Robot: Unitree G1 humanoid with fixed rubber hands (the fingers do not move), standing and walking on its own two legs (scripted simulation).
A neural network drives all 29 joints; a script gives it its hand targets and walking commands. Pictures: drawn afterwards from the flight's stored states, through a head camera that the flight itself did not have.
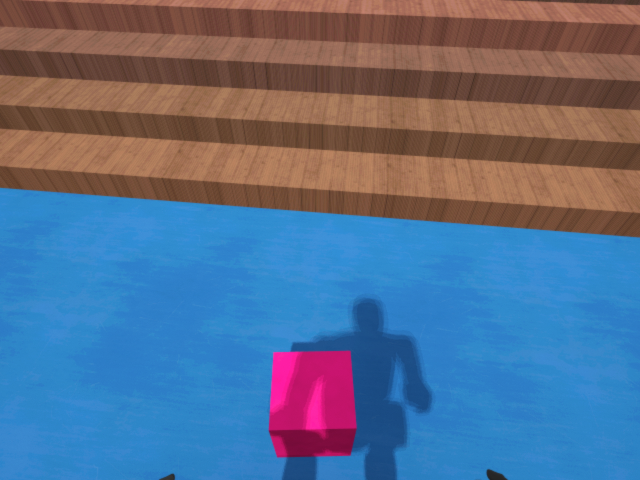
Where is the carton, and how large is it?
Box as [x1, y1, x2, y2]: [269, 351, 356, 456]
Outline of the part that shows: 274,352 269,432 277,456 350,455 356,428 350,351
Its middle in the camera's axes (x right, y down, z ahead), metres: -0.02 +0.45 +1.09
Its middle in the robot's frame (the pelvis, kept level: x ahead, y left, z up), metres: +0.45 +0.03 -0.64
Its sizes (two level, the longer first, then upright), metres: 0.210 0.200 0.250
